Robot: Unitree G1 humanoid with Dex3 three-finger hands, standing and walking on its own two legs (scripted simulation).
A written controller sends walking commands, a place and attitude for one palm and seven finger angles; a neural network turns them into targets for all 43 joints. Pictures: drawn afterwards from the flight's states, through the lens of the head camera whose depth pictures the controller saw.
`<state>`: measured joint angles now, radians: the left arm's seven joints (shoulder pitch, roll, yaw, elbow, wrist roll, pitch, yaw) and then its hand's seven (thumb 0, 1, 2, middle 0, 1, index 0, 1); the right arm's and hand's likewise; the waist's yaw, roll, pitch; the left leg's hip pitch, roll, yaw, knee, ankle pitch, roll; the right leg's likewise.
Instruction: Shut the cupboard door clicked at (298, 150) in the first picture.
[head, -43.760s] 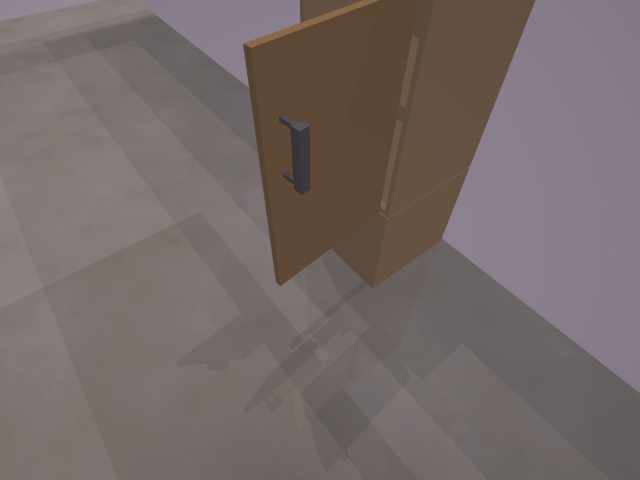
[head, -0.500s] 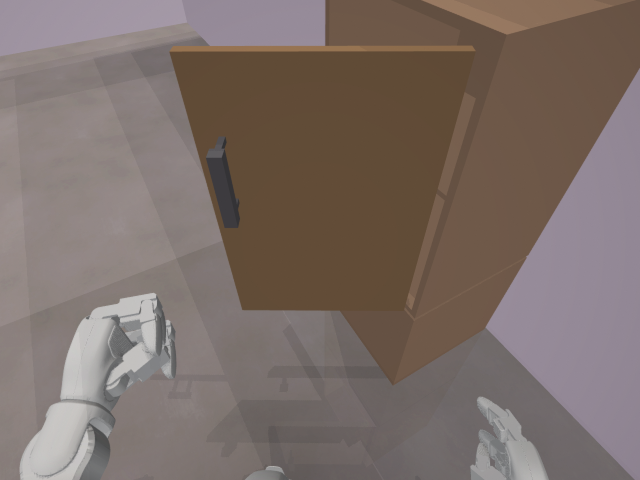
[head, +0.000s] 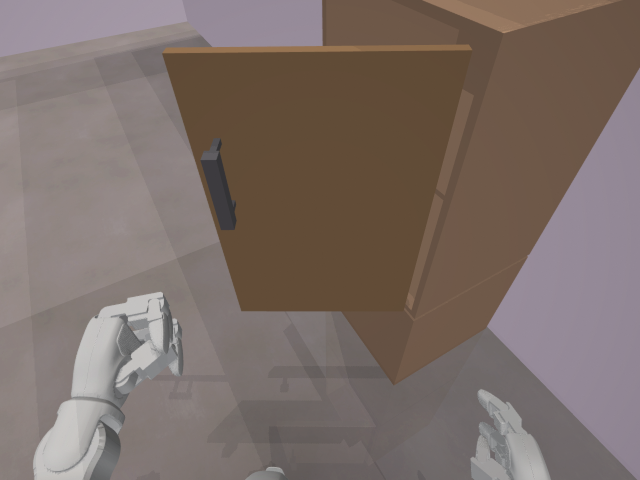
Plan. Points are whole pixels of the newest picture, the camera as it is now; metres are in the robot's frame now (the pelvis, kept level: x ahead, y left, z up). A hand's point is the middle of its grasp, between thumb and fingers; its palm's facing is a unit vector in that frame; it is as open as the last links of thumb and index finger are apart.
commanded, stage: bring the fist close to the handle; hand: left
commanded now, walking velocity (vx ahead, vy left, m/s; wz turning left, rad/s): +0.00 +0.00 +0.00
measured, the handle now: (222, 185) +0.51 +0.20 +0.10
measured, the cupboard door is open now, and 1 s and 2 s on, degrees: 60 60 53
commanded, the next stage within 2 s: push the door shut along its arc in 1.30 s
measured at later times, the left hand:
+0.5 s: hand (210, 273) +0.33 +0.17 +0.10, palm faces +0.04 -1.00 -0.02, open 3.1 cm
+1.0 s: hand (243, 224) +0.42 +0.14 +0.10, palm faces +0.06 -1.00 -0.01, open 3.1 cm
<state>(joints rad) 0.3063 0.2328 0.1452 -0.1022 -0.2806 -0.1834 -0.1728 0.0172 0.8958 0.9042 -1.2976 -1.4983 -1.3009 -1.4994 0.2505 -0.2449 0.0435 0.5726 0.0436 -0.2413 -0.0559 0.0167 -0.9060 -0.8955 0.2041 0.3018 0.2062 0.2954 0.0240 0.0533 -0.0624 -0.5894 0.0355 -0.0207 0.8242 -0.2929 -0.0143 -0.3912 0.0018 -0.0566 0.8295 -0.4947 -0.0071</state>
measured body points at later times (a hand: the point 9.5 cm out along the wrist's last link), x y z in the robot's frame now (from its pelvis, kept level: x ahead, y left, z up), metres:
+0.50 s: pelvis +0.00 +0.01 +0.00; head +0.02 +0.00 +0.45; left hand +0.33 +0.22 +0.10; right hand +0.15 -0.23 -0.09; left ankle +0.08 +0.13 -0.70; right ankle -0.04 -0.11 -0.70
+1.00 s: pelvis +0.00 +0.01 +0.00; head +0.03 +0.00 +0.45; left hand +0.41 +0.20 +0.10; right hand +0.09 -0.25 -0.11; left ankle +0.08 +0.13 -0.70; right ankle -0.04 -0.11 -0.70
